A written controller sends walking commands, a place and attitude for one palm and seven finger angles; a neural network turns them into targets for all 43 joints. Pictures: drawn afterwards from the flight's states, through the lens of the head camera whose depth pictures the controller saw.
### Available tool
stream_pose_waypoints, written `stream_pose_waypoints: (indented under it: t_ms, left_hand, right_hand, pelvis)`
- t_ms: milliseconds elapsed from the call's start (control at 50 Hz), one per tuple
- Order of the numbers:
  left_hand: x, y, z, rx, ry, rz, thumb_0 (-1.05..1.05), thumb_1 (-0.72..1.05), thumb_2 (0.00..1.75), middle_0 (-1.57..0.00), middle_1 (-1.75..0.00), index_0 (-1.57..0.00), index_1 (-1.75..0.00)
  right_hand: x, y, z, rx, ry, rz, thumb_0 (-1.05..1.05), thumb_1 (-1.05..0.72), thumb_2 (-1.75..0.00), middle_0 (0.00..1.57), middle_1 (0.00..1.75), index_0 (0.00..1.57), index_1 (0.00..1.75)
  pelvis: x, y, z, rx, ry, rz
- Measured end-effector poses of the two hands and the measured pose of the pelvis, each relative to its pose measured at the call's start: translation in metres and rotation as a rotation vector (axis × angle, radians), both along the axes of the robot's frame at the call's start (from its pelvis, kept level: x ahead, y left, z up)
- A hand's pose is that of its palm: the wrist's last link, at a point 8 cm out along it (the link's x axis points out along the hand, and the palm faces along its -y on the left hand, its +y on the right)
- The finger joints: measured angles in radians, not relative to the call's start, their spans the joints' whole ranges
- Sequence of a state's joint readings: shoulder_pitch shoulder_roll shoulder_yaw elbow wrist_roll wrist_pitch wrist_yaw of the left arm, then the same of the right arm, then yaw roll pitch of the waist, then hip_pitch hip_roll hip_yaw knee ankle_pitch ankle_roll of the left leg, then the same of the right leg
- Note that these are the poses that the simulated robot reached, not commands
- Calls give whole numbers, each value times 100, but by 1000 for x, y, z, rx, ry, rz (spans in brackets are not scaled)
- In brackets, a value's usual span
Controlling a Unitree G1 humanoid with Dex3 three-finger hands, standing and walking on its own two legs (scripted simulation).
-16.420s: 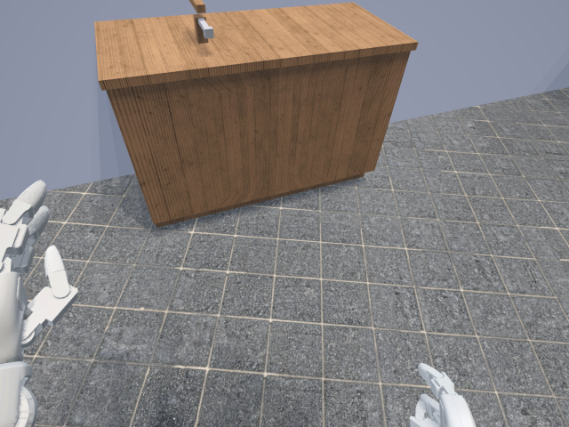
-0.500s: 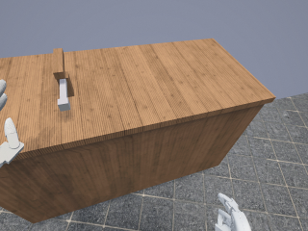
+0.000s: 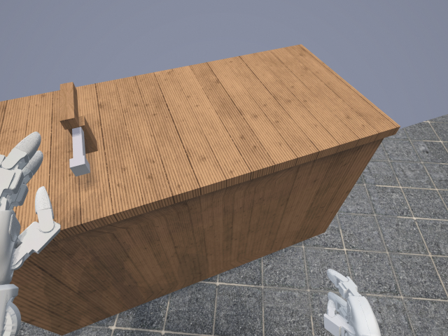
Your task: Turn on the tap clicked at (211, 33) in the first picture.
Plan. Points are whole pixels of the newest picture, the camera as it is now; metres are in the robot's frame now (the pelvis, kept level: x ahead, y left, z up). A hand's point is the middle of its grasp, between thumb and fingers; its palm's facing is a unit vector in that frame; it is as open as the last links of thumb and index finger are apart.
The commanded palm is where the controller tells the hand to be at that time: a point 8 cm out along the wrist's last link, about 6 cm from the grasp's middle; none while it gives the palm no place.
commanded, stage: come to a stop and stand still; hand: left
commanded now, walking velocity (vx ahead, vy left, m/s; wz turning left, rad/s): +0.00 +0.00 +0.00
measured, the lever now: (80, 166) +0.40 +0.32 +0.06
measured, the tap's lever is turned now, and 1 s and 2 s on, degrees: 0 0 0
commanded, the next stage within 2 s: look again from close up in 0.48 s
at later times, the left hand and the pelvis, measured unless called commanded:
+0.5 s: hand (49, 230) +0.22 +0.25 +0.15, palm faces +0.40 -0.84 -0.37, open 7.4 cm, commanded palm +0.16 +0.27 +0.18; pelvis +0.00 -0.01 +0.01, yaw +1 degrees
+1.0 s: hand (34, 235) +0.20 +0.26 +0.16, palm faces +0.43 -0.83 -0.35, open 7.4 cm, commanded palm +0.14 +0.28 +0.18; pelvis +0.00 +0.00 +0.00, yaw +3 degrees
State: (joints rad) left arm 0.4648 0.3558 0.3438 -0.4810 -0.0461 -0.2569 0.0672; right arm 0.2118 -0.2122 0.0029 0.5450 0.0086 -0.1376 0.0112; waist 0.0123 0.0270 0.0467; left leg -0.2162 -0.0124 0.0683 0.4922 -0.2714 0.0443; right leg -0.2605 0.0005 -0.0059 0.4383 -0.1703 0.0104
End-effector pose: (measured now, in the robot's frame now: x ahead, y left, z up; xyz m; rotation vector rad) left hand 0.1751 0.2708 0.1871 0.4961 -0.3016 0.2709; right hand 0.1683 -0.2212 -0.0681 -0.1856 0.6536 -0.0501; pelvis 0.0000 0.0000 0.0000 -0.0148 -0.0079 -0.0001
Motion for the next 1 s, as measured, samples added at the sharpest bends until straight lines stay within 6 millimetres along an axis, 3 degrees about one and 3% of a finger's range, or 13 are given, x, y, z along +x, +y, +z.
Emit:
stream_pose_waypoints:
  t_ms: [80, 140, 200, 340, 560, 760, 1000]
  left_hand:
    - [-11, 12, -29, -49, 105, 79, 1, 89, 90, -21, -30, -21, -30]
    - [-14, 25, -36, -101, 86, 169, 1, 89, 90, -22, -30, -22, -30]
    - [-12, 22, -28, -147, 5, 193, 1, 89, 90, -21, -30, -21, -30]
    - [0, -4, -4, -122, -100, 66, 1, 89, 90, -21, -30, -21, -30]
    - [-4, 20, -26, -108, 54, 132, 1, 89, 90, -21, -30, -21, -30]
    - [-7, 18, -9, -90, -27, 106, 1, 89, 90, -21, -30, -21, -30]
    - [-13, 25, -15, -82, -5, 126, 1, 89, 90, -21, -30, -21, -30]
  right_hand:
    - [-6, -9, -1, -38, 37, -24, 1, -90, -89, 21, 30, 20, 30]
    - [-6, -13, 3, -73, 41, -4, 1, -90, -89, 21, 30, 20, 30]
    - [-2, -14, 9, -93, 20, 27, 1, -90, -89, 20, 30, 20, 30]
    - [11, -8, 24, -77, -62, 32, 1, -90, -89, 21, 30, 20, 30]
    - [5, 0, 13, -65, 20, 35, 1, -90, -89, 21, 30, 20, 30]
    - [7, 9, 12, -68, 23, 52, 1, -90, -89, 21, 30, 20, 30]
    - [8, 14, 17, -78, 4, 70, 1, -90, -89, 21, 30, 20, 30]
  pelvis:
    - [1, -8, 1, 8, -10, 8]
    - [-1, -13, 1, 8, -22, 16]
    - [-3, -16, 2, 3, -30, 19]
    - [-2, -15, 4, -1, -22, 16]
    - [3, -10, 6, -1, -7, 26]
    - [1, -5, 6, -2, -15, 35]
    - [-5, -4, 5, -7, -13, 52]
